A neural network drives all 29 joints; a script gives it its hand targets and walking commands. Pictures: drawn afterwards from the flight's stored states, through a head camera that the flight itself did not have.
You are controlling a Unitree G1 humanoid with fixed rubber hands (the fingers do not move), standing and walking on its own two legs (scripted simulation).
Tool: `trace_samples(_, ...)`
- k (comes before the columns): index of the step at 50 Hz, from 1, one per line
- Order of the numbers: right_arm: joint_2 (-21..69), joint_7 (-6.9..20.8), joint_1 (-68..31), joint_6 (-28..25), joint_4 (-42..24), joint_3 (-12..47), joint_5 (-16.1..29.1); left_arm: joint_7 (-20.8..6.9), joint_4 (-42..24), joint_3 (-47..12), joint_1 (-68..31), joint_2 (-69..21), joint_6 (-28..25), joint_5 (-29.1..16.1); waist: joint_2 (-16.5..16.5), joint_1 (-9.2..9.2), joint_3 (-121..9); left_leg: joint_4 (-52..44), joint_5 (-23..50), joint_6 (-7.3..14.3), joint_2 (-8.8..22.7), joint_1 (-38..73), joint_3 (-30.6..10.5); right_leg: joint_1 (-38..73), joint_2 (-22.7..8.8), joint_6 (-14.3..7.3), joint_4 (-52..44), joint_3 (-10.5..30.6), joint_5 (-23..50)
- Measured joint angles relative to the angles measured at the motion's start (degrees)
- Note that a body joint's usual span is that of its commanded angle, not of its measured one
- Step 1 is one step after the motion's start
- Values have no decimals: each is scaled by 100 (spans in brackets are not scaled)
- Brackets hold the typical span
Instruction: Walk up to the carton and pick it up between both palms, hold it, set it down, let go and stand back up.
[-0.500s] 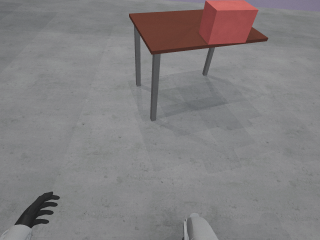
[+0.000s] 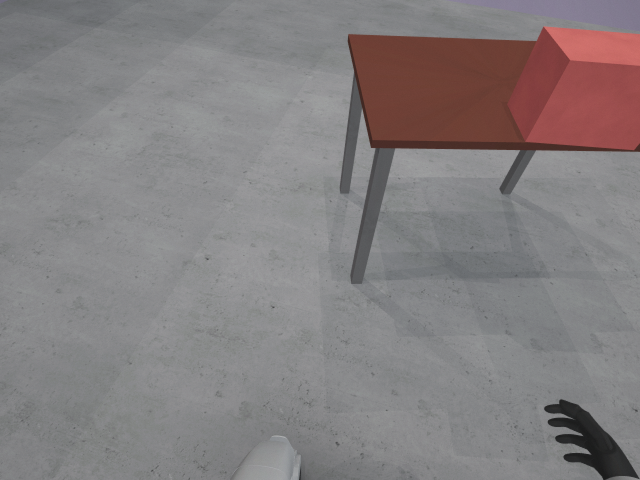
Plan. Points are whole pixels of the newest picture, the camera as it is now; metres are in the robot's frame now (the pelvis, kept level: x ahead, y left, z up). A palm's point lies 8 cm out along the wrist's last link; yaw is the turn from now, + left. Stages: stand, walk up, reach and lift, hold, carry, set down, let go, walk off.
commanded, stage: walk up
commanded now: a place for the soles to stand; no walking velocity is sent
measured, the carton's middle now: (589, 89) +1.02 -0.50 +0.02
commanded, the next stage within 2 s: none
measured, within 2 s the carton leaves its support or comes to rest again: neither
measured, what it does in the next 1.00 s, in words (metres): walks ahead: left foot, then right foot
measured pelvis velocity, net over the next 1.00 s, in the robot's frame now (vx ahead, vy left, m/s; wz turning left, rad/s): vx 0.34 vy -0.24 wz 0.08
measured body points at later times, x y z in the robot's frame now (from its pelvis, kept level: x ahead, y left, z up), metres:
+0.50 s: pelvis +0.19 -0.14 -0.01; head +0.20 -0.11 +0.44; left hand +0.35 +0.20 -0.06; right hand +0.25 -0.52 -0.03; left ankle +0.15 +0.09 -0.71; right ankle +0.31 -0.32 -0.70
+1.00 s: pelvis +0.34 -0.24 +0.00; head +0.34 -0.19 +0.45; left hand +0.42 +0.10 -0.10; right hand +0.49 -0.57 -0.01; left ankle +0.39 -0.11 -0.71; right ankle +0.37 -0.36 -0.65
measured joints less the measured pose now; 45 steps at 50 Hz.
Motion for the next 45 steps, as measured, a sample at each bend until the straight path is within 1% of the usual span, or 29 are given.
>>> trace_samples(1,-50,-23,34,12,-7,-32,-13,-18,-33,-8,2,15,28,8,-41,-38,-63,59,-98,59,-53,104,1,-39,-48,-15,375,25,-321)
trace_samples(2,-42,-68,34,45,22,-68,-27,-36,-15,-6,-87,27,80,13,-202,-100,-60,392,-299,90,-168,57,77,-115,-192,-109,839,111,-608)
trace_samples(3,-44,-118,59,80,32,-77,-33,-50,10,-8,-209,-1,154,12,-314,-162,-73,695,-528,99,-231,23,135,-285,-199,-157,1417,309,-716)
trace_samples(5,-11,-240,165,115,49,-38,-34,-59,-25,-60,-455,-53,347,-32,-418,-279,-116,899,-842,81,-194,171,172,-731,37,-135,2427,631,-768)
trace_samples(7,39,-334,352,87,72,14,-20,-62,-122,-97,-705,-29,430,-42,-489,-428,-149,711,-901,45,-78,463,142,-1270,223,-116,3060,708,-721)
trace_samples(8,48,-370,478,51,88,25,-12,-68,-169,-88,-847,2,415,-23,-519,-530,-148,560,-879,-12,-26,609,86,-1545,252,-102,3210,696,-626)
trace_samples(10,7,-398,744,-5,145,25,-24,-81,-303,-39,-1120,78,369,6,-565,-723,-84,254,-824,-80,64,886,-55,-2039,193,-79,3204,711,-344)
trace_samples(14,-228,-378,1181,-96,269,-86,-12,-221,-544,49,-1391,167,364,13,-548,-981,2,-192,-826,-80,204,1278,-258,-2800,-160,19,2859,925,763)
trace_samples(16,-317,-380,1348,-119,317,-140,-6,-285,-579,69,-1442,200,397,11,-483,-1051,10,-278,-924,-60,291,1390,-380,-2995,-267,50,2630,1024,1095)
trace_samples(18,-356,-386,1466,-147,359,-173,-25,-332,-554,110,-1474,213,440,14,-435,-1083,-10,-305,-1058,-41,384,1475,-491,-3081,-342,55,2374,1056,1340)
trace_samples(20,-370,-400,1559,-163,382,-180,-49,-365,-519,150,-1515,222,461,3,-411,-1086,-37,-258,-1216,-93,485,1534,-618,-3040,-377,5,2048,1051,1515)
trace_samples(22,-397,-399,1613,-161,363,-199,-74,-387,-476,169,-1525,214,458,-7,-417,-1084,-100,-165,-1400,-199,554,1589,-727,-2861,-442,-46,1606,1016,1723)
trace_samples(25,-498,-400,1562,-107,319,-248,-80,-370,-443,164,-1436,172,401,-82,-400,-1008,-194,241,-1837,-398,678,1609,-885,-2249,-429,-122,774,972,1761)
trace_samples(26,-567,-402,1507,-71,322,-278,-97,-339,-432,157,-1359,136,339,-119,-327,-928,-205,601,-2059,-345,761,1539,-952,-1976,-364,20,565,942,1357)
trace_samples(27,-658,-413,1346,-12,389,-331,-104,-291,-367,132,-1316,-8,275,-143,-72,-821,-108,1175,-2288,-251,878,1409,-1135,-1958,-186,193,823,826,985)
trace_samples(28,-673,-431,1175,64,447,-366,-76,-243,-326,67,-1233,-120,238,-143,88,-751,-36,1863,-2549,-214,759,1203,-1339,-1984,-95,276,1149,741,770)
trace_samples(29,-603,-466,1032,137,464,-373,-18,-212,-300,-10,-1122,-191,234,-149,133,-665,-6,2515,-2731,-215,502,982,-1407,-1975,-87,284,1365,703,645)
trace_samples(30,-500,-497,906,188,449,-354,40,-188,-269,-73,-998,-252,240,-158,145,-570,9,3041,-2730,-208,264,773,-1315,-1887,-95,237,1414,678,610)
trace_samples(31,-401,-504,785,206,424,-311,66,-161,-217,-117,-872,-309,240,-166,166,-475,15,3401,-2605,-191,115,581,-1111,-1740,-90,176,1334,644,612)
trace_samples(33,-249,-477,572,169,388,-198,79,-88,-127,-171,-647,-351,273,-165,204,-312,9,3697,-2351,-171,-43,236,-619,-1404,-70,49,1013,555,618)
trace_samples(34,-181,-452,489,149,368,-142,77,-56,-102,-172,-545,-321,294,-154,172,-235,-13,3621,-2265,-138,-89,106,-369,-1271,-72,3,846,528,636)
trace_samples(36,-76,-401,356,122,317,-58,63,-7,-48,-128,-425,-220,332,-105,61,-124,-30,3043,-2212,-90,-175,-3,-15,-1032,-78,-63,523,461,689)
trace_samples(38,-49,-356,240,76,228,-30,59,30,-54,-73,-371,-137,339,-63,-17,-39,-14,2199,-2141,-10,-204,7,126,-880,-30,-94,256,391,751)
trace_samples(39,-46,-341,198,36,178,-37,67,39,-73,-56,-351,-98,338,-43,-60,-12,-7,1680,-1974,41,-210,75,162,-845,-3,-99,181,372,758)
trace_samples(40,-52,-331,183,-14,129,-40,85,42,-98,-42,-343,-50,349,-35,-122,-8,-3,1111,-1590,83,-222,197,183,-844,9,-117,190,356,719)
trace_samples(42,-174,-341,263,-109,28,-60,78,31,-159,-10,-349,0,363,-26,-178,-57,-28,121,-914,112,-207,569,120,-947,48,-181,542,312,442)
trace_samples(43,-239,-369,298,-120,17,-96,20,23,-153,10,-414,-14,376,-17,-214,-123,-14,163,-537,118,-200,527,103,-1058,64,-187,894,357,134)
trace_samples(44,-275,-411,315,-92,41,-116,-35,17,-136,28,-513,-61,428,-9,-269,-149,29,408,-542,102,-187,465,127,-1215,109,-151,1336,497,-194)
trace_samples(45,-269,-453,324,-49,85,-112,-63,6,-143,38,-582,-96,489,16,-344,-150,63,553,-682,84,-146,488,183,-1406,167,-123,1794,644,-369)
